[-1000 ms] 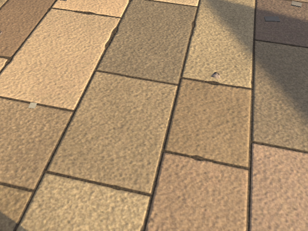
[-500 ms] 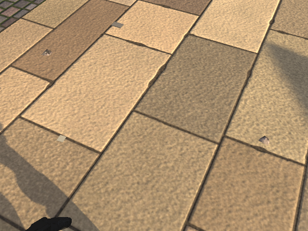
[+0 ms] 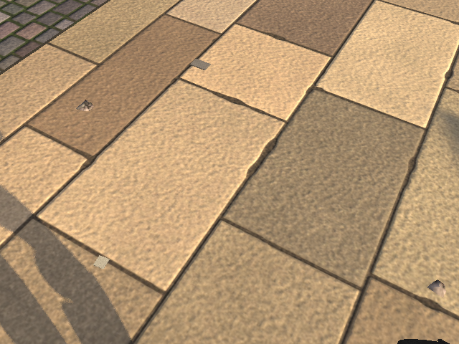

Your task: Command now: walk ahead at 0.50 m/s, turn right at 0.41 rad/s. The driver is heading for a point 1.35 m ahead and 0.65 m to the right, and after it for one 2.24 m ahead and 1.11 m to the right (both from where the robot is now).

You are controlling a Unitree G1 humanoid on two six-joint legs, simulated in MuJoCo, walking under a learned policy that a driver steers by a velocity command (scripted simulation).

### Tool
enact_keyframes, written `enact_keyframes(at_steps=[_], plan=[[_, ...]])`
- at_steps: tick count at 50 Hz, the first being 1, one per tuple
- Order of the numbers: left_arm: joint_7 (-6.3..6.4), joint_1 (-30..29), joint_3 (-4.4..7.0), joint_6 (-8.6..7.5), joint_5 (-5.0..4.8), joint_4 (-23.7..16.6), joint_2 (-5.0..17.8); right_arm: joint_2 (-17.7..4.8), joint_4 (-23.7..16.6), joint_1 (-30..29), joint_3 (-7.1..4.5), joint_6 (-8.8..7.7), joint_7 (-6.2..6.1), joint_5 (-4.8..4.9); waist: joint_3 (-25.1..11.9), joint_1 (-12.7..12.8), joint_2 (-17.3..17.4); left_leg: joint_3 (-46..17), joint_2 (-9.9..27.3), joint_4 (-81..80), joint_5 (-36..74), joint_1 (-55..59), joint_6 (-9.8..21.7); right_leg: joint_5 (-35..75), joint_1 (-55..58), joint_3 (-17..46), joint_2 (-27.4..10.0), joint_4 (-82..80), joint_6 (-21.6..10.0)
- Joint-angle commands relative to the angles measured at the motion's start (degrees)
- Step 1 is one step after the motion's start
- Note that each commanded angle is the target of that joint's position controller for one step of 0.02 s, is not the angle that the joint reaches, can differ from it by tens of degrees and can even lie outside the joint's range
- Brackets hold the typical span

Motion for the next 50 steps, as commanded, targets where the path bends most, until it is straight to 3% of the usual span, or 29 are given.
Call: enact_keyframes(at_steps=[1, 2, 5, 10, 15, 17, 18, 19, 20, 21, 22, 23, 24, 25, 26, 27, 30, 33, 35, 38, 41, 43, 44, 45, 46, 47, 48, 49, 50], plan=[[0.14, -3.6, 1.63, -0.06, 0.4, -5.8, 5.2, -5.5, 0.3, 6.5, -2.05, -0.61, -0.01, -0.24, -2.8, -4.2, 8.7, -17.0, 15.1, -17.5, 0.3, 19.0, 9.6, 6.5, -20.3, 3.3, -5.8, 5.0, -0.2], [-0.07, -3.0, 1.43, 0.61, 0.14, -6.2, 3.9, -6.0, 0.7, 5.3, -2.34, -0.97, -0.07, -0.37, -2.1, -2.9, 9.9, -14.7, 15.6, -19.1, 3.1, 16.2, 10.1, 8.0, -18.3, 3.1, -6.3, 4.2, 0.2], [-0.28, -5.4, 1.18, 1.83, 0.41, -7.6, 2.2, -7.1, 2.2, 4.9, -3.11, -1.76, -0.63, -0.47, -0.1, -2.0, 6.2, -7.7, 15.5, -21.6, 10.3, 14.3, 10.5, 12.7, -19.3, 3.3, -6.5, 0.1, 1.4], [-1.9, -13.2, 0.31, 1.72, 0.81, -10.5, 0.7, -10.0, 4.3, 6.6, -4.03, -1.29, -1.53, -0.13, 2.0, -4.2, 4.6, 2.6, 14.0, -22.5, 12.6, 15.3, 8.6, 26.1, -17.3, 0.3, -5.4, -15.9, 0.8], [-3.31, -20.5, 0.35, 1.92, 0.78, -14.3, 1.9, -12.5, 6.6, 9.9, -5.0, 0.12, -1.65, 1.35, 4.4, -6.1, 4.3, 6.5, 16.3, -19.7, 14.9, 22.6, 6.8, 22.1, -17.3, -3.5, -4.1, -24.2, -2.2], [-3.57, -19.7, 1.05, 2.1, 0.93, -15.2, 3.3, -14.1, 6.8, 9.7, -5.44, 0.9, -1.76, 1.81, 2.7, -4.6, 5.6, 8.3, 16.5, -13.7, 30.1, 25.1, 5.6, 16.4, -13.0, -6.5, -1.3, -25.4, -4.3], [-3.46, -16.4, 1.85, 2.28, 0.94, -14.9, 4.6, -15.1, 6.8, 9.5, -5.66, 1.37, -1.87, 2.11, 0.0, -2.4, 6.5, 9.4, 16.0, -7.6, 40.5, 25.5, 4.9, 13.5, -7.6, -8.5, 1.2, -25.6, -5.6], [-3.16, -8.5, 3.3, 2.39, 0.72, -13.0, 6.8, -15.1, 6.6, 8.6, -5.54, 1.9, -1.96, 2.42, -4.2, 2.3, 5.9, 11.3, 14.2, 3.2, 46.1, 23.4, 3.5, 15.2, 3.0, -10.1, 4.4, -28.8, -7.5], [-2.22, 1.4, 5.46, 2.84, 0.6, -10.3, 11.0, -13.4, 6.2, 9.7, -4.78, 1.79, -2.23, 1.75, -9.5, 6.5, 3.4, 12.0, 11.9, 18.1, 38.4, 13.2, 1.0, 17.8, 20.0, -6.4, 4.6, -29.9, -9.8], [-1.24, 2.5, 6.86, 2.95, 0.12, -10.0, 18.5, -5.8, 3.0, 13.7, -2.37, 0.84, -1.9, -0.97, -12.5, 1.7, -12.8, 10.7, 2.9, 40.4, -9.7, -12.9, -3.3, 13.2, 38.7, 22.9, -10.8, -33.5, -18.7], [-1.66, 3.3, 5.74, 1.84, 0.64, -12.6, 16.9, -6.7, 1.8, 11.4, -1.62, -1.53, -1.3, 0.37, -23.2, 3.0, -10.3, -4.6, -2.9, 50.5, -25.0, -21.8, -3.4, 3.3, 45.1, 47.0, -18.1, -44.3, -25.0], [-2.06, 2.3, 4.44, 0.97, 1.02, -11.9, 12.4, -10.9, 0.2, 4.8, -2.69, -2.74, -0.73, 2.75, -16.9, 5.0, -4.7, -7.6, 0.2, 51.1, -19.9, -27.4, -2.0, 5.4, 42.2, 40.0, -16.8, -46.5, -21.2], [-1.99, 0.0, 3.9, 0.45, 0.82, -11.8, 10.6, -10.3, -0.2, 3.3, -2.28, -3.39, -0.79, 2.63, -11.2, 3.2, -2.9, -7.1, 2.5, 46.8, -15.1, -27.2, -0.9, 9.4, 34.7, 32.4, -14.5, -45.9, -19.2], [-1.82, -4.2, 3.27, 0.35, 0.82, -12.4, 8.6, -10.1, 0.6, 3.5, -2.39, -3.52, -1.31, 1.05, -7.6, 0.5, 0.5, -7.2, 4.7, 41.7, -11.5, -23.6, -0.9, 14.9, 26.3, 26.6, -12.1, -45.8, -17.3], [-1.59, -7.1, 2.58, 0.32, 1.43, -13.4, 6.8, -10.7, 1.1, 4.3, -2.86, -3.0, -1.6, 0.03, -5.8, -1.7, 0.2, -7.5, 6.0, 38.3, -9.1, -19.0, -1.0, 20.4, 19.8, 22.6, -10.4, -46.9, -16.5], [-1.38, -8.4, 2.53, 0.27, 2.0, -14.2, 6.9, -10.8, 1.0, 5.2, -3.03, -2.25, -1.45, -0.07, -5.3, -3.1, -1.5, -7.6, 6.2, 36.6, -8.2, -15.8, -1.5, 24.0, 15.5, 21.7, -9.9, -48.0, -17.0], [-0.45, -7.5, 2.87, -0.1, 1.48, -13.7, 7.8, -8.5, 0.6, 4.1, -2.5, -0.77, -1.43, -0.64, -3.7, -3.7, -0.1, -5.9, 5.3, 28.5, -4.5, -13.8, -3.6, 29.7, 9.4, 16.2, -7.6, -49.6, -16.8], [0.51, -4.9, 3.19, 0.15, 0.95, -12.6, 8.8, -6.4, -1.0, -2.4, -1.53, -0.61, -1.15, -0.72, -1.7, -1.4, -1.1, -5.6, 3.3, 15.5, 7.4, -13.2, -4.8, 27.3, 7.5, 12.7, -4.8, -49.6, -14.4], [0.83, -3.4, 3.22, 0.5, 0.76, -12.1, 8.9, -5.7, -1.8, -6.5, -1.11, -0.91, -0.62, -0.23, -1.0, 0.3, -2.4, -5.3, 1.3, 7.5, 13.4, -10.3, -4.8, 23.0, 6.5, 12.2, -3.7, -49.1, -12.8], [0.99, -0.5, 3.34, 0.93, 0.39, -10.9, 9.1, -6.8, -3.1, -10.5, -1.28, -1.55, 0.19, 0.65, -0.3, 1.8, -3.2, -6.0, -0.3, 1.8, 15.1, -7.8, -4.3, 19.2, 8.3, 15.6, -4.9, -47.1, -12.1], [1.23, 0.2, 3.35, 1.45, 0.44, -10.6, 8.6, -8.9, -3.3, -10.0, -2.14, -2.28, 0.75, 0.85, -0.6, 0.8, -4.7, -7.2, -1.0, -1.9, 9.6, -5.4, -2.7, 18.2, 12.8, 20.7, -6.5, -42.3, -11.0], [1.25, -1.2, 3.14, 1.81, 0.55, -11.0, 7.7, -10.0, -1.9, -4.1, -3.06, -2.79, 0.51, 0.88, -2.2, -2.6, -6.1, -5.8, -1.3, -4.9, 7.0, 2.6, -0.5, 20.7, 12.8, 21.7, -5.2, -37.5, -9.3], [1.09, -1.6, 2.29, 1.68, 0.85, -11.6, 5.3, -11.7, -1.0, 1.7, -3.91, -3.07, 0.09, 0.15, -6.7, -5.5, -4.9, -7.7, 1.8, -4.8, 6.6, 13.1, 1.8, 22.1, 10.1, 19.3, -2.2, -29.5, -7.4], [1.03, -0.8, 1.0, 1.51, 1.99, -12.8, 1.8, -15.1, -0.3, 10.5, -4.74, -2.99, -0.45, -0.53, -15.0, -8.5, 2.9, -18.2, 12.3, -4.1, 3.8, 28.0, 5.2, 11.0, 2.2, 13.5, 2.1, -12.8, -4.9], [1.08, 6.6, 0.48, 1.02, -0.24, -14.6, 0.6, -18.3, 2.0, 13.9, -5.52, -2.17, 0.12, -0.9, -19.3, -4.5, 23.1, -45.5, 23.0, -10.8, -11.9, 41.5, 13.8, -10.2, -17.7, 7.8, 7.6, 3.6, -2.0], [1.31, 5.3, 1.59, 1.15, -0.69, -12.7, 6.9, -12.3, 0.7, 11.6, -4.23, -1.9, 0.34, 0.36, -13.7, -5.8, 14.6, -46.0, 22.4, -13.1, -22.8, 37.9, 12.4, -7.0, -23.7, 9.2, 2.8, 10.3, -1.0], [1.21, -0.6, 2.34, 1.51, -0.13, -13.3, 9.3, -9.3, 0.3, 9.5, -3.38, -1.47, 0.01, 0.55, -7.3, -7.1, 9.5, -36.3, 20.0, -13.4, -19.7, 31.5, 10.0, -1.6, -24.8, 7.5, 1.1, 11.6, -0.6], [1.23, -3.1, 2.33, 1.8, 0.46, -13.7, 8.5, -8.5, 0.1, 7.0, -2.87, -1.13, -0.08, 0.0, -4.1, -6.1, 5.7, -29.3, 17.6, -14.3, -11.8, 25.2, 8.9, 2.4, -22.8, 6.1, -0.7, 10.6, -0.2], [0.97, -4.8, 2.46, 1.83, 0.92, -14.5, 7.7, -7.4, 0.6, 5.6, -2.55, -0.93, -0.2, -0.23, -1.5, -5.2, 5.6, -24.5, 15.7, -15.4, -6.0, 20.8, 8.9, 4.9, -21.8, 6.0, -2.2, 8.1, 0.1]])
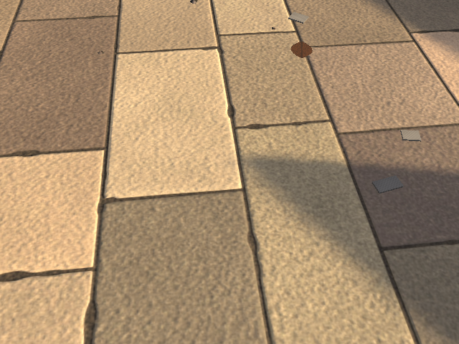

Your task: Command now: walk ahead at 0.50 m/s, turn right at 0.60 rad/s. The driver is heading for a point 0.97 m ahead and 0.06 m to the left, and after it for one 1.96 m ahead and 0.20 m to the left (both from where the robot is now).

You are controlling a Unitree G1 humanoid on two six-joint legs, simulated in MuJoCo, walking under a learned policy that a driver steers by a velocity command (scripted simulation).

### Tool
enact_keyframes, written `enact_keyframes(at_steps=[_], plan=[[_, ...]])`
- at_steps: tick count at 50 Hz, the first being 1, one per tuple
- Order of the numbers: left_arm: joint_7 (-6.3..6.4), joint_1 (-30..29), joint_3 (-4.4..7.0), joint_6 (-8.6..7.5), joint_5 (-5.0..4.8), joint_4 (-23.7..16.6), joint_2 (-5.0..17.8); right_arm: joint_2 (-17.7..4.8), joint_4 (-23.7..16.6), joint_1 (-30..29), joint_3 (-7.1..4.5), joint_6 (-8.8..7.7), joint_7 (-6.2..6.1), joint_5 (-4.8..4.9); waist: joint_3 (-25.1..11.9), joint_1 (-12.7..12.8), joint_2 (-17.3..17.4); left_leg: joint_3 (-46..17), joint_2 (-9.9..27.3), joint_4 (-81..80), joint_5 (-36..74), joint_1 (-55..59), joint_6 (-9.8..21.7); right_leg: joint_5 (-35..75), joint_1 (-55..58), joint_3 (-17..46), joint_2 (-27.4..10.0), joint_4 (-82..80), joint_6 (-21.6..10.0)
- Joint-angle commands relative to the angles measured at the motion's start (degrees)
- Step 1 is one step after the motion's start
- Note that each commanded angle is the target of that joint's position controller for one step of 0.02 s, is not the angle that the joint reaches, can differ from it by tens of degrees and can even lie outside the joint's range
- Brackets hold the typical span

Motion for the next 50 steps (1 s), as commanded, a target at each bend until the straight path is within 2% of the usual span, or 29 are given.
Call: enact_keyframes(at_steps=[1, 3, 7, 11, 13, 15, 17, 18, 19, 20, 21, 22, 23, 24, 25, 26, 27, 28, 31, 33, 37, 42, 44, 45, 46, 47, 48, 49, 50], plan=[[-0.44, -3.5, 2.04, -0.63, 0.17, -6.2, 6.4, -5.6, -1.3, 4.4, -1.54, 0.13, -0.61, -0.5, -0.6, -3.1, 7.6, -19.2, 17.0, -16.0, -2.8, 16.8, 8.3, 6.4, -19.5, 1.2, -7.8, 3.4, 0.9], [-0.77, -3.5, 1.64, -0.07, -0.22, -6.6, 4.2, -5.7, -0.3, 4.5, -1.7, -0.32, -0.69, -0.12, -0.1, -2.6, 8.6, -13.8, 16.2, -18.3, 1.4, 14.7, 8.9, 7.7, -18.7, -0.4, -8.6, 1.2, 1.2], [-0.93, -7.3, 0.57, -0.32, 0.53, -7.8, 1.8, -8.2, 2.4, 6.6, -2.34, -0.6, -0.46, 0.0, 0.6, -2.9, 5.7, -7.9, 16.5, -20.5, 9.8, 15.4, 10.9, 14.2, -20.3, -0.3, -8.4, -9.2, 2.0], [-2.34, -14.4, -0.46, -1.69, 0.76, -8.9, 0.6, -9.9, 4.3, 7.9, -2.42, 0.25, -0.5, 1.06, 2.2, -5.0, 5.1, -1.3, 14.6, -20.8, 13.4, 15.8, 9.5, 24.0, -16.0, -4.7, -7.5, -24.1, 1.3], [-2.95, -18.1, -0.74, -2.09, 0.54, -10.0, 0.4, -10.9, 5.8, 10.7, -2.57, 0.77, -0.51, 1.65, 3.0, -6.2, 5.2, -0.8, 15.5, -20.5, 13.5, 17.6, 9.3, 24.4, -14.6, -6.5, -6.8, -28.4, 0.7], [-3.32, -20.2, -0.56, -2.23, 0.34, -11.1, 1.3, -11.8, 7.2, 12.4, -2.74, 1.46, -0.5, 2.12, 3.7, -6.1, 6.1, -1.1, 17.3, -19.3, 16.3, 21.1, 8.8, 21.4, -14.2, -7.1, -6.2, -31.5, -0.5], [-3.46, -18.9, 0.12, -2.28, 0.6, -11.3, 2.9, -12.9, 8.0, 12.3, -2.95, 2.17, -0.7, 2.53, 2.4, -4.0, 7.4, -0.3, 18.1, -15.1, 27.0, 23.9, 7.8, 17.2, -9.9, -8.5, -4.4, -34.2, -2.5], [-3.31, -14.3, 0.97, -2.26, 0.95, -10.1, 4.3, -13.4, 8.3, 11.6, -2.95, 2.5, -0.89, 2.75, -0.7, -0.8, 7.8, 1.5, 17.1, -9.4, 36.5, 23.7, 6.7, 17.8, -2.3, -10.1, -2.5, -36.4, -3.8], [-2.91, -5.8, 2.41, -2.09, 1.12, -7.3, 6.8, -12.5, 8.5, 11.6, -2.46, 2.71, -1.13, 2.65, -5.8, 3.6, 7.1, 4.0, 14.8, 0.5, 41.1, 20.3, 5.1, 20.4, 10.6, -11.2, -0.8, -38.3, -5.5], [-2.06, 4.1, 3.8, -1.64, 1.34, -5.1, 10.5, -10.0, 7.3, 11.5, -1.25, 2.47, -1.36, 1.27, -12.9, 7.7, 3.3, 5.3, 12.4, 16.1, 27.4, 8.2, 2.8, 22.7, 28.2, -2.3, -8.1, -35.6, -8.3], [-1.68, 5.6, 4.45, -1.57, 1.62, -4.6, 16.5, -2.6, 5.2, 17.4, 1.2, 1.38, -0.8, 0.08, -19.7, 2.9, -12.3, 3.6, 1.9, 37.5, -16.1, -14.3, -1.0, 13.4, 45.0, 26.9, -23.4, -40.9, -17.8], [-1.84, 6.5, 3.25, -1.84, 1.15, -5.0, 11.5, -7.8, 6.2, 14.4, 0.09, 0.14, -0.37, 1.41, -23.3, 5.7, -8.2, -6.0, 2.3, 45.4, -23.4, -20.2, -0.6, 7.9, 44.9, 35.7, -25.1, -46.7, -19.1], [-1.98, 3.0, 2.27, -2.28, 1.23, -4.7, 9.2, -10.3, 4.2, 9.4, -0.76, -0.43, -0.08, 3.07, -13.9, 5.2, -6.6, -5.6, 5.1, 46.6, -19.5, -24.9, 0.0, 10.8, 38.5, 26.4, -22.7, -47.4, -16.5], [-2.03, -0.2, 1.75, -2.52, 1.1, -4.6, 7.6, -9.7, 3.7, 6.8, -0.51, -0.67, -0.26, 2.74, -8.8, 3.5, -3.4, -4.6, 7.6, 43.5, -14.3, -23.9, 0.4, 15.9, 30.8, 18.9, -19.9, -48.2, -14.7], [-2.22, -3.3, 1.29, -2.68, 1.39, -4.6, 6.0, -9.2, 3.8, 5.8, -0.65, -0.54, -0.48, 1.6, -5.5, 1.6, -1.8, -4.3, 9.1, 39.9, -10.9, -21.6, 0.1, 20.8, 23.8, 14.2, -17.8, -49.7, -13.7], [-2.37, -5.2, 0.73, -3.0, 1.95, -4.8, 4.2, -8.7, 4.3, 6.8, -0.77, 0.16, -0.51, 1.12, -4.0, -0.5, -1.4, -4.8, 10.3, 38.1, -7.9, -18.0, 0.1, 24.1, 19.2, 10.9, -15.9, -51.9, -12.7], [-2.35, -5.9, 0.94, -3.35, 2.04, -4.7, 4.7, -7.7, 4.6, 8.6, -0.6, 0.81, -0.38, 1.29, -4.2, -1.9, -3.5, -5.0, 10.5, 36.9, -6.7, -15.2, -0.5, 25.5, 16.1, 10.1, -16.3, -53.7, -13.8], [-2.36, -6.3, 1.02, -3.83, 1.63, -4.2, 4.6, -6.7, 5.1, 9.4, -0.39, 1.43, -0.4, 1.19, -3.6, -2.6, -2.7, -4.8, 10.8, 35.2, -6.4, -14.2, -1.3, 27.2, 14.2, 8.5, -16.1, -55.1, -14.3], [-1.88, -5.2, 1.45, -4.54, 1.47, -2.3, 6.0, -5.6, 3.7, 4.6, -0.08, 2.37, -0.68, 0.48, -0.2, -2.4, -0.8, -4.4, 10.9, 27.2, 0.4, -17.4, -2.8, 28.8, 11.9, 3.7, -15.1, -58.0, -14.0], [-1.48, -3.9, 1.53, -4.39, 1.42, -1.2, 6.6, -4.8, 2.9, 1.0, 0.26, 2.22, -0.38, 0.33, 0.9, -1.3, -0.4, -4.0, 10.2, 19.5, 7.8, -17.5, -2.9, 28.5, 12.1, 0.5, -13.7, -58.6, -12.7], [-0.98, -0.8, 1.9, -4.11, 1.18, 1.2, 8.3, -3.9, 1.4, -6.0, 0.95, 1.57, 0.72, 1.16, 2.6, 1.6, -1.0, -2.0, 7.7, 7.4, 17.3, -14.6, -2.0, 24.8, 13.9, -3.7, -13.3, -59.4, -10.6], [-0.57, 1.8, 2.4, -3.15, 0.95, 4.5, 8.9, -5.1, -1.5, -10.6, 0.81, 1.57, 2.27, 1.63, 3.9, 2.6, -0.7, -2.7, 6.1, 2.7, 10.9, -17.9, 1.6, 28.9, 25.0, -6.1, -17.7, -55.5, -8.6], [-0.14, 0.6, 2.66, -2.49, 0.96, 4.6, 9.7, -6.3, -1.6, -8.2, 0.22, 1.6, 2.64, 1.33, 1.7, 0.7, -2.0, -0.5, 3.8, 2.2, 5.6, -13.5, 3.5, 43.1, 27.7, -8.1, -17.8, -50.1, -6.9], [0.19, -0.4, 2.75, -2.04, 1.07, 4.4, 10.1, -7.6, -0.8, -3.9, -0.61, 1.72, 2.55, 1.14, -1.6, -1.7, -2.8, 1.8, 1.5, 1.9, 4.4, -7.0, 4.7, 53.9, 27.9, -9.8, -16.8, -44.0, -5.7], [0.67, -0.7, 2.42, -1.47, 1.34, 3.9, 9.6, -10.0, 1.5, 4.2, -2.17, 1.88, 2.19, 1.12, -6.4, -5.6, -1.7, 3.1, -1.1, 0.6, 5.7, 4.5, 6.2, 59.4, 24.9, -12.7, -14.2, -32.9, -3.8], [1.35, 0.4, 1.51, -1.52, 2.46, 2.3, 8.0, -14.5, 3.0, 13.4, -3.78, 2.24, 1.48, 1.21, -13.0, -8.6, 4.1, -9.2, 6.7, 1.8, 8.7, 21.7, 9.8, 45.6, 12.0, -14.3, -11.7, -15.5, -1.4], [0.13, 7.0, -0.86, -2.97, 3.31, 0.8, 0.8, -18.5, 3.3, 15.2, -4.55, 2.25, 1.65, 1.87, -18.7, -3.8, 18.2, -40.2, 19.3, -4.5, -5.1, 41.1, 20.6, -0.9, -13.6, -10.6, 0.4, 4.1, 2.7], [-0.63, 2.2, -0.12, -4.84, 1.66, 1.2, 5.4, -13.2, 2.7, 16.2, -3.12, 2.18, 1.62, 2.18, -20.7, -7.5, 12.3, -46.8, 19.9, -10.9, -12.9, 43.6, 19.6, -7.0, -20.5, -0.9, -0.6, 9.9, 1.7], [-1.19, -3.2, 0.48, -6.07, -0.25, -0.9, 7.8, -11.6, 2.1, 13.4, -2.65, 2.02, 1.34, 1.64, -13.0, -7.8, 10.0, -39.2, 18.5, -12.1, -10.4, 37.8, 17.3, -2.3, -24.4, -0.7, -3.2, 9.9, 0.6]])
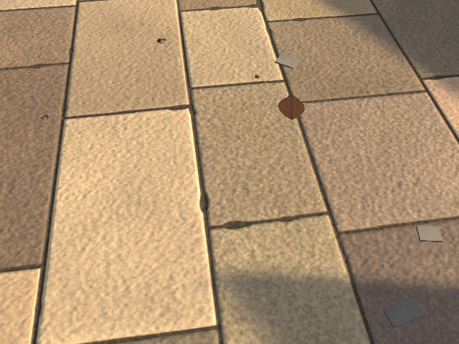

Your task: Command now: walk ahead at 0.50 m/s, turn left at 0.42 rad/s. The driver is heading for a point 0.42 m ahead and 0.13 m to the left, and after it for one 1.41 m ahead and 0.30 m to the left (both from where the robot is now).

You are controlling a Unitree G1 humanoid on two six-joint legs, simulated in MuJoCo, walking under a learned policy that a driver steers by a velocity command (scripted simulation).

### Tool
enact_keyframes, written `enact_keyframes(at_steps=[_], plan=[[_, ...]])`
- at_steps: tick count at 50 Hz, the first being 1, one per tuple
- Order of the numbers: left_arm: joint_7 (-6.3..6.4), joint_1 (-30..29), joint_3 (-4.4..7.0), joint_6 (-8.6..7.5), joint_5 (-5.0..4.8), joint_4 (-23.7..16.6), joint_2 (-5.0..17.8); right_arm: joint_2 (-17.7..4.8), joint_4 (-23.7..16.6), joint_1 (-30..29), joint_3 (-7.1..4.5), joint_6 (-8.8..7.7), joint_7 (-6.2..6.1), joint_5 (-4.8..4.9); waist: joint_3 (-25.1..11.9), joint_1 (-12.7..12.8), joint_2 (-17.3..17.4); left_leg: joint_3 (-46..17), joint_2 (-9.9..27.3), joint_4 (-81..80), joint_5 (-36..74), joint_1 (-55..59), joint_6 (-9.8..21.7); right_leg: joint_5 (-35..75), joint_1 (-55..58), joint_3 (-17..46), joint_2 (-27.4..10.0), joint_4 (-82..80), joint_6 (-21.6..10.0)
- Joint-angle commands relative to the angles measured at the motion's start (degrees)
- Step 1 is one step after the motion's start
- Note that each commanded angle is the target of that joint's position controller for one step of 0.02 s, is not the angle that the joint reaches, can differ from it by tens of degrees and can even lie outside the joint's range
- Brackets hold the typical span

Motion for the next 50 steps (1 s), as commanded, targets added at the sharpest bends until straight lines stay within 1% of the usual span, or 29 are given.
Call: enact_keyframes(at_steps=[1, 2, 3, 5, 8, 12, 15, 17, 19, 20, 21, 22, 23, 24, 25, 26, 28, 30, 35, 39, 41, 43, 44, 45, 46, 47, 48, 49, 50], plan=[[-0.6, -4.7, 0.84, -4.2, -1.4, -7.8, 7.6, -9.7, -1.5, 11.8, -2.96, -0.32, -0.85, -0.26, -10.4, -6.5, 2.4, -33.4, 17.6, -17.4, -6.5, 37.4, 12.9, 4.9, -34.7, 5.9, -2.7, 16.4, -1.5], [-0.21, -6.0, 1.11, -4.39, -0.03, -8.1, 7.6, -8.5, -2.2, 9.1, -2.61, -0.24, -1.04, -0.63, -6.9, -4.7, 0.1, -29.5, 16.2, -18.5, -0.3, 29.8, 12.6, 7.5, -32.3, 5.5, -4.2, 11.9, -1.1], [-0.04, -5.4, 1.41, -3.99, 0.52, -8.3, 7.7, -7.5, -3.0, 7.5, -2.22, -0.31, -1.3, -1.33, -6.3, -2.6, 1.9, -27.1, 14.9, -19.4, 5.4, 24.8, 12.7, 8.9, -28.1, 6.1, -5.3, 9.4, -0.7], [-0.01, -4.0, 1.4, -2.88, 0.91, -8.4, 6.6, -6.9, -3.7, 6.5, -2.18, -0.21, -1.7, -1.05, -5.5, -1.0, 3.1, -23.6, 13.2, -21.1, 9.5, 20.0, 13.0, 9.3, -25.4, 5.5, -5.6, 4.7, 0.7], [0.27, -8.1, 0.78, -1.86, 1.17, -9.8, 4.5, -9.1, -3.4, 8.4, -2.91, -0.23, -2.79, -0.54, -3.1, -1.7, 2.8, -19.2, 11.2, -22.6, 12.1, 15.0, 12.2, 16.9, -25.5, 3.9, -4.7, -4.9, 2.9], [-0.35, -16.4, 0.02, -2.42, 0.65, -11.7, 2.7, -9.5, -2.5, 11.6, -3.2, 0.53, -3.72, 0.02, -2.1, -5.0, 4.1, -16.2, 7.7, -21.4, 6.9, 11.9, 8.5, 31.7, -19.6, 3.3, -1.2, -21.0, 3.7], [-1.06, -20.2, 0.35, -3.04, -0.16, -12.9, 3.9, -9.4, -1.6, 14.6, -3.27, 1.22, -3.98, 0.43, -2.0, -6.2, 4.7, -20.0, 9.0, -18.5, 3.7, 14.9, 7.8, 32.4, -17.7, 4.5, 0.2, -26.0, 3.3], [-1.46, -20.1, 0.92, -3.52, -0.33, -13.0, 5.3, -9.1, -1.6, 15.1, -3.31, 1.64, -4.19, 0.35, -2.2, -5.4, 5.4, -23.6, 10.3, -15.1, 2.8, 18.7, 7.0, 28.8, -16.6, 5.6, 0.4, -28.6, 2.2], [-1.46, -16.3, 1.66, -4.02, -0.45, -12.2, 6.5, -8.9, -2.1, 13.9, -3.41, 1.99, -4.24, 0.14, -3.0, -2.8, 7.1, -25.8, 10.5, -11.1, 4.7, 19.8, 5.8, 24.9, -11.3, 4.9, 0.4, -30.7, 0.2], [-1.11, -11.3, 2.45, -4.24, -0.12, -10.9, 7.8, -7.4, -2.5, 13.4, -2.9, 2.0, -4.11, -0.05, -5.7, -0.2, 6.8, -24.6, 8.1, -6.2, 7.0, 18.5, 4.3, 24.9, -3.3, 4.5, -0.3, -32.6, -1.5], [-0.57, -4.2, 3.31, -4.42, 1.27, -10.4, 10.7, -4.4, -3.8, 12.6, -1.81, 1.83, -3.91, -0.72, -12.4, 3.3, 3.0, -20.6, 4.5, 7.8, 4.8, 13.2, 1.8, 26.3, 9.8, 10.9, -8.2, -30.8, -5.1], [-0.29, 0.9, 4.5, -3.55, 2.51, -9.3, 15.6, -0.9, -5.4, 19.9, -0.74, 1.41, -4.14, 0.15, -20.6, 1.1, -12.9, -11.9, -4.2, 27.2, -17.5, -5.7, -2.8, 28.8, 29.5, 32.5, -22.1, -31.6, -14.7], [-0.69, 1.2, 3.79, -2.95, 0.95, -9.1, 11.7, -5.5, -5.2, 21.5, -1.28, 1.3, -4.3, 0.32, -20.9, 0.8, -16.4, -11.8, -1.1, 37.4, -27.9, -13.6, -4.4, 27.8, 29.6, 42.8, -26.2, -34.0, -17.0], [-0.56, -1.9, 2.53, -2.52, 0.77, -10.3, 7.4, -9.6, -5.0, 17.3, -2.59, 1.87, -4.41, 0.24, -14.2, 1.7, -9.4, -12.5, 1.1, 41.3, -24.3, -14.9, -5.5, 33.8, 23.1, 33.7, -23.6, -33.8, -14.9], [-0.48, -4.8, 1.82, -1.92, 1.12, -10.8, 5.6, -10.1, -5.7, 13.5, -3.04, 2.63, -4.6, -0.19, -10.4, 1.3, -4.8, -10.2, 2.8, 41.4, -21.4, -13.5, -6.6, 43.0, 16.6, 24.0, -20.9, -33.2, -13.0], [-0.56, -7.0, 1.45, -1.47, 1.07, -10.4, 4.6, -9.7, -6.6, 11.7, -3.32, 3.23, -4.67, -0.68, -7.3, 0.1, -3.6, -9.1, 4.1, 39.1, -19.7, -12.3, -7.3, 50.1, 10.8, 17.9, -18.2, -33.5, -12.1], [-0.6, -9.0, 1.35, -1.19, 1.15, -9.4, 4.6, -6.6, -7.1, 12.6, -3.16, 4.66, -4.39, -0.08, -4.9, -2.2, -6.8, -6.6, 5.8, 34.0, -17.2, -7.6, -7.6, 50.8, 3.1, 10.4, -14.6, -36.5, -10.8], [-0.28, -10.6, 2.01, -0.88, 1.08, -8.5, 6.3, -4.3, -8.2, 11.5, -2.56, 5.64, -4.34, 0.22, -4.5, -2.6, -8.2, -4.7, 6.1, 28.9, -14.5, -6.8, -8.5, 50.5, 0.9, 7.0, -14.7, -39.7, -12.6], [0.75, -12.0, 2.84, 0.43, 0.23, -6.8, 8.6, -3.9, -10.3, 6.8, -2.3, 5.8, -3.06, -0.44, -7.2, -1.7, -6.0, -3.0, 7.1, 15.7, -1.3, -2.2, -7.3, 49.0, 2.7, -0.3, -15.7, -41.0, -12.6], [0.12, -10.1, 3.09, 1.19, -0.88, -4.6, 10.1, -4.0, -12.5, 1.7, -2.31, 5.76, -1.97, -0.76, -6.0, -0.1, -5.6, -1.5, 5.3, 6.2, -1.7, 2.2, -5.3, 45.9, 4.0, -1.9, -15.6, -38.6, -11.7], [-0.21, -10.1, 3.25, 1.55, -1.69, -3.8, 11.0, -4.6, -13.1, 1.3, -2.62, 5.81, -1.7, -0.82, -5.7, -0.6, -5.8, -0.9, 4.4, 0.8, -3.4, 3.9, -3.8, 45.0, 5.7, -1.1, -16.3, -35.2, -10.9], [-0.27, -9.6, 2.74, 1.66, -2.28, -2.7, 9.9, -5.9, -12.1, 4.4, -3.3, 5.47, -1.96, -1.06, -6.9, -2.7, -4.3, 0.0, 2.3, -10.3, 5.8, 13.7, -1.2, 42.5, 3.4, -3.0, -13.4, -27.6, -7.4], [-0.39, -6.7, 1.91, 1.28, -0.86, -2.2, 7.7, -10.1, -12.0, 6.9, -4.39, 5.4, -2.78, -1.42, -10.4, -2.9, 1.5, -6.3, 7.5, -11.4, 25.7, 24.0, 1.2, 34.6, -2.0, -6.1, -9.7, -19.7, -3.5], [-1.03, -4.3, 0.11, 0.77, 2.19, -3.6, 4.0, -14.2, -13.5, 7.7, -4.52, 5.58, -3.79, -2.91, -15.0, -1.4, 14.6, -23.7, 22.5, -7.1, 50.3, 37.7, 10.5, 1.0, -17.6, -8.2, -3.1, -4.6, 1.8], [-1.23, -5.4, 0.04, 1.4, 1.31, -3.1, 4.6, -7.9, -12.9, 7.7, -2.52, 5.07, -3.64, -2.86, -20.6, -3.5, 12.2, -26.9, 27.0, -8.7, 45.2, 34.4, 17.3, -12.9, -18.6, 0.6, -3.0, 2.9, 3.5], [-1.24, -7.9, 0.94, 2.15, -0.26, -3.3, 7.8, -6.2, -12.2, 6.3, -1.83, 4.45, -3.03, -2.39, -16.9, -3.9, 8.2, -22.7, 23.1, -9.6, 40.8, 31.1, 15.7, -11.7, -19.4, 2.4, -4.1, 5.6, 3.9], [-0.89, -8.9, 1.0, 2.68, -0.76, -3.2, 7.4, -6.1, -11.2, 4.2, -1.77, 3.97, -2.78, -2.07, -13.5, -2.9, 7.2, -19.1, 19.9, -9.9, 36.4, 28.8, 12.6, -10.1, -21.1, 2.5, -4.5, 4.4, 3.7], [-0.32, -8.9, 1.12, 3.22, -0.37, -2.5, 7.4, -6.8, -11.0, 2.1, -1.95, 3.84, -2.72, -1.83, -11.4, -2.3, 5.6, -17.4, 18.4, -10.8, 32.4, 26.0, 10.7, -7.6, -20.8, 2.8, -4.9, 1.8, 4.0], [0.12, -8.4, 1.28, 3.84, -0.01, -2.1, 7.7, -7.4, -10.7, 0.2, -2.12, 3.91, -2.89, -1.66, -10.2, -1.2, 6.2, -15.7, 17.3, -11.7, 30.6, 21.8, 9.9, -4.6, -17.7, 2.6, -4.8, -0.4, 4.5]])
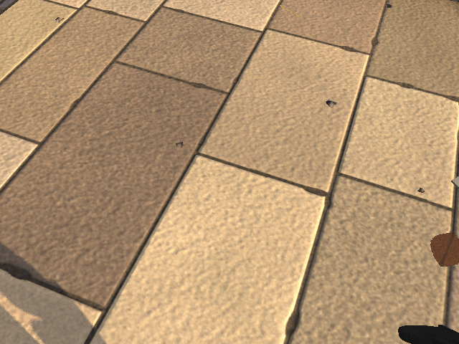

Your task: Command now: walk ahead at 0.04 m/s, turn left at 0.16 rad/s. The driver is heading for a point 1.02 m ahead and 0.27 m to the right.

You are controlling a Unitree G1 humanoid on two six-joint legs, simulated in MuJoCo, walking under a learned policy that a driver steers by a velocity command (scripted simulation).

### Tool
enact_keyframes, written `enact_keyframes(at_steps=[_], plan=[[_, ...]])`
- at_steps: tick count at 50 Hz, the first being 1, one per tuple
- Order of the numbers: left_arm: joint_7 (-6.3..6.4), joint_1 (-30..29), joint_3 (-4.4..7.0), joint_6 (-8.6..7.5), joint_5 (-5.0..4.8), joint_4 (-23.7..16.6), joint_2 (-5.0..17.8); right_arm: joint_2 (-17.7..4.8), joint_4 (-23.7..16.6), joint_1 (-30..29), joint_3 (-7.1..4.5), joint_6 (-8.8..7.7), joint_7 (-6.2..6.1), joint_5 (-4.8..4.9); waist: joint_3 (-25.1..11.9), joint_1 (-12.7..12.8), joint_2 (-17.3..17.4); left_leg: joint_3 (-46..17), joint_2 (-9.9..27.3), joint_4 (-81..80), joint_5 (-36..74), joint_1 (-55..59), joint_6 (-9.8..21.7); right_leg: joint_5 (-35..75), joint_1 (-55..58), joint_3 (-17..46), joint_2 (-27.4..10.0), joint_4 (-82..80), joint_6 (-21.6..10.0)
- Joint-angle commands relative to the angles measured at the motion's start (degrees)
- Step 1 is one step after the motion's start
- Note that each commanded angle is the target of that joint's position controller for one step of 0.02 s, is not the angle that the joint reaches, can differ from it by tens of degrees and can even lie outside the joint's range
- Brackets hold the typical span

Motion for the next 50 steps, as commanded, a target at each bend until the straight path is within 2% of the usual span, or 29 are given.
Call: enact_keyframes(at_steps=[1, 3, 6, 8, 9, 10, 11, 12, 13, 15, 17, 24, 33, 34, 35, 36, 37, 38, 39, 40, 41, 43, 44, 45, 46, 47, 48, 49, 50], plan=[[0.95, 2.3, 1.26, 0.86, 0.14, -2.1, 5.5, -9.6, -1.6, -0.1, -2.8, -0.74, -0.37, -0.06, -10.9, -0.2, 8.2, -12.8, 14.6, -7.3, 30.5, 11.4, 12.2, 3.0, -2.7, 2.9, -1.2, -0.6, 1.4], [1.2, 3.7, 0.69, 1.28, 0.06, -1.0, 3.6, -8.4, -1.0, -1.6, -2.6, -0.62, -0.53, -0.33, -11.4, 0.1, 9.0, -10.8, 13.1, -7.9, 26.1, 8.9, 11.8, 6.9, 2.1, 2.0, -0.6, -6.5, 1.5], [1.15, 2.6, 0.4, 1.55, 0.2, -0.8, 3.0, -7.4, 0.9, -1.7, -2.21, -0.53, -0.65, -0.31, -11.0, -0.7, 9.8, -11.3, 12.8, -8.6, 15.2, 7.4, 11.1, 13.4, 6.8, 1.6, -0.1, -15.4, 0.6], [0.67, 3.8, 0.1, 1.4, 0.91, 0.0, 2.0, -6.0, 2.0, -2.5, -1.54, -0.4, -0.57, 0.2, -9.9, 0.9, 8.9, -10.5, 10.7, -8.2, 2.3, 4.2, 8.0, 22.7, 13.1, 0.5, 0.9, -26.5, -1.1], [0.49, 3.5, 0.04, 1.27, 1.91, -0.1, 2.8, -4.5, 3.5, 0.0, -1.04, -0.61, -0.42, 0.06, -8.9, 0.4, 6.9, -9.7, 8.6, -8.0, -5.1, 2.1, 4.7, 27.7, 15.8, 2.8, -0.8, -30.1, -2.4], [0.65, 2.6, 0.47, 1.18, 2.13, -0.9, 6.2, -4.1, 4.3, 2.1, -0.91, -0.74, -0.26, -0.7, -6.8, -1.9, 1.4, -7.2, 5.2, -5.2, -11.8, 0.5, 1.6, 30.0, 15.1, 7.7, -5.6, -31.9, -4.7], [0.65, -0.5, 0.72, 1.09, 1.52, -0.1, 7.1, -3.0, 4.5, 3.7, -0.9, -0.6, -0.36, -0.85, -4.9, -4.9, -6.7, -3.0, 2.0, -5.2, -9.8, 5.7, -0.8, 15.0, 5.4, 8.2, -6.4, -33.4, -7.5], [0.44, -2.6, 0.0, 0.66, 1.79, -1.0, 4.0, -4.8, 5.0, 0.7, -1.15, -0.39, -0.75, -1.03, -2.6, -3.0, -5.6, -2.9, 2.0, -3.6, -6.1, 10.0, -1.8, 6.1, 0.1, 8.1, -4.6, -36.0, -7.0], [0.47, -2.4, -0.41, 0.14, 2.2, -0.5, 3.1, -5.8, 5.1, -0.2, -1.67, -0.23, -1.14, -0.61, -1.9, -2.6, -4.8, -3.1, 2.3, -3.0, -4.3, 11.2, -1.5, 5.0, -1.2, 7.4, -3.8, -36.8, -5.8], [0.57, -1.7, -0.54, -0.98, 1.65, 0.5, 3.4, -5.6, 6.5, 1.0, -1.81, 0.13, -1.81, -0.63, -1.4, -2.4, -3.9, -3.9, 2.9, -3.4, -1.8, 10.9, -0.8, 9.9, 0.7, 6.2, -2.7, -35.8, -4.4], [0.91, 0.5, -0.74, -1.46, 1.21, 1.9, 3.1, -5.1, 7.9, 1.8, -1.88, -0.15, -1.89, -0.46, -2.2, -1.8, -1.9, -4.1, 3.2, -3.9, 0.3, 10.3, -0.8, 13.6, 3.4, 5.4, -2.2, -34.3, -4.3], [1.24, 1.5, -1.12, -1.11, 0.94, 4.4, 2.4, -4.9, 13.2, 3.7, -2.2, -0.67, -2.14, 0.11, -3.8, -1.0, 1.6, -3.7, 3.4, -4.0, 6.9, 11.4, -1.7, 21.4, 7.6, 4.2, -1.0, -32.9, -5.0], [1.01, 1.8, -1.32, -0.74, 0.66, 7.6, 2.0, -5.6, 19.2, 4.9, -2.14, -0.3, -3.01, 0.41, -3.7, -1.2, 1.7, -3.3, 3.7, -4.4, 9.7, 13.1, -2.0, 26.8, 9.3, 3.3, 0.0, -33.2, -5.2], [1.02, 1.9, -1.34, -0.71, 0.65, 7.9, 1.9, -5.7, 19.7, 4.9, -2.1, -0.27, -3.08, 0.43, -3.6, -1.3, 1.6, -3.2, 3.7, -4.4, 9.7, 13.1, -2.0, 27.1, 9.4, 3.2, 0.0, -33.3, -5.2], [1.11, 3.0, -1.34, -0.58, 0.59, 8.7, 1.8, -5.1, 20.7, 5.7, -1.95, -0.17, -3.14, 0.48, -4.7, -1.3, 1.1, -2.1, 2.8, -4.0, 4.7, 13.5, -2.0, 21.6, 9.9, 3.0, 0.4, -34.1, -5.5], [1.28, 3.5, -1.03, -0.33, 0.25, 9.1, 2.6, -5.0, 21.2, 5.7, -1.96, -0.07, -3.2, 0.74, -3.8, -1.1, -0.2, -0.1, 1.1, -2.2, -3.5, 11.8, -1.9, 12.6, 9.4, 3.8, 0.4, -35.2, -6.5], [1.48, 3.7, -0.44, -0.08, -0.12, 9.1, 4.2, -5.0, 21.4, 5.3, -2.04, -0.16, -3.19, 1.01, -1.8, -0.7, -2.6, 2.0, -0.7, 1.1, -12.1, 8.0, -1.8, 1.5, 8.7, 6.7, -1.1, -37.1, -8.4], [1.68, 4.9, 0.09, -0.04, -0.38, 9.1, 5.7, -4.9, 20.8, 3.6, -2.04, -0.64, -3.07, 1.08, 0.9, 0.2, -5.4, 3.3, -1.4, 5.3, -15.9, 2.2, -1.7, -7.8, 8.8, 12.4, -5.1, -40.6, -10.9], [1.83, 6.1, 0.74, -0.32, -0.71, 9.2, 7.6, -4.7, 19.8, 1.6, -1.94, -1.45, -2.74, 1.31, 3.5, 1.0, -8.0, 3.6, -0.5, 9.9, -15.5, -2.7, -1.2, -13.2, 9.1, 19.7, -10.6, -44.3, -13.9], [2.06, 6.8, 1.24, -0.87, -0.92, 9.4, 8.4, -4.4, 19.1, 0.2, -1.83, -2.39, -2.26, 1.66, 5.8, 1.3, -8.9, 1.7, 1.9, 14.0, -14.7, -6.1, -0.3, -13.2, 8.8, 24.8, -14.8, -46.6, -16.4], [2.14, 7.2, 1.33, -1.59, -0.71, 9.5, 7.9, -4.4, 18.9, -0.3, -1.93, -3.24, -1.75, 2.04, 7.0, 1.3, -8.6, 0.2, 3.6, 16.9, -16.4, -9.5, 0.4, -9.8, 10.5, 26.7, -16.6, -47.1, -17.5], [1.93, 6.4, 1.46, -2.49, -1.06, 8.9, 6.8, -4.4, 19.0, -0.1, -1.96, -4.6, -0.76, 2.58, 6.5, 0.4, -6.8, -0.6, 5.7, 14.2, -18.8, -11.3, 1.8, -2.5, 14.3, 24.0, -16.3, -45.8, -16.7], [1.77, 4.9, 1.57, -2.61, -1.53, 8.5, 6.8, -4.1, 19.6, 0.9, -1.97, -5.14, -0.4, 2.72, 5.6, -0.7, -6.0, 0.4, 5.4, 8.4, -16.4, -6.6, 2.2, 0.9, 13.1, 20.2, -14.4, -44.7, -15.2], [1.56, 2.7, 1.64, -2.5, -1.93, 7.9, 6.9, -3.7, 21.3, 4.1, -2.15, -5.5, -0.19, 2.62, 3.9, -2.9, -5.1, 3.1, 3.5, 1.7, -9.5, 2.8, 2.2, 5.0, 8.8, 15.2, -11.3, -42.8, -13.6], [1.34, 2.1, 1.6, -2.31, -1.86, 7.7, 6.6, -4.0, 24.0, 9.4, -2.69, -5.51, -0.16, 2.3, 1.4, -5.0, -4.3, 5.6, 0.5, -1.4, -2.7, 13.4, 1.4, 8.7, 4.1, 11.4, -8.3, -39.2, -12.5], [1.19, 1.8, 1.14, -2.44, -1.46, 7.4, 5.2, -5.1, 26.2, 14.9, -3.45, -5.24, -0.27, 2.1, -1.2, -7.1, -2.3, 4.5, 0.0, -1.9, -1.7, 21.8, 1.3, 13.7, -0.1, 7.8, -5.6, -33.1, -10.9], [0.78, 0.4, -0.12, -2.78, -0.57, 6.4, 1.2, -8.6, 27.3, 21.8, -4.47, -5.2, -0.77, 1.93, -3.8, -9.7, 8.8, -10.3, 9.9, -9.0, -8.4, 29.0, 4.6, 15.8, -6.8, 0.9, -0.1, -14.7, -7.0], [1.11, 0.1, -0.55, -3.78, -0.61, 3.6, -0.9, -13.6, 27.8, 26.7, -5.03, -5.67, -0.14, 1.74, -6.5, -9.8, 21.2, -36.1, 21.9, -18.6, -17.1, 34.5, 13.1, 2.0, -18.6, 0.1, 6.6, 2.0, -4.8], [1.03, -0.1, 0.23, -4.63, -2.1, 3.6, 2.2, -10.0, 27.2, 22.7, -3.56, -6.66, 0.14, 1.18, -3.5, -7.6, 13.5, -38.8, 24.2, -19.3, -22.0, 31.4, 15.2, 0.6, -23.2, 6.3, 3.2, 12.0, -5.9]])
Keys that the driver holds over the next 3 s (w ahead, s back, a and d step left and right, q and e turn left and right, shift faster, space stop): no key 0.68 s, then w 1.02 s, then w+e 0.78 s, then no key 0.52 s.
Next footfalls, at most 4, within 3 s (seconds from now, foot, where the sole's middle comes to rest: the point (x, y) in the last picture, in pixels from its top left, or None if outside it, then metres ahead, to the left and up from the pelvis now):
0.18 right None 0.05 -0.15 -0.77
1.42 right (278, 318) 0.51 -0.12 -0.77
1.96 left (202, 223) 0.81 0.12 -0.77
2.50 right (296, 177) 1.02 -0.20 -0.77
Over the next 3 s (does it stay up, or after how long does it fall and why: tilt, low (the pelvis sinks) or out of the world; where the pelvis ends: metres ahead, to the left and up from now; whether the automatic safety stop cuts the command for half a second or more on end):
stays up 1.08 -0.14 0.00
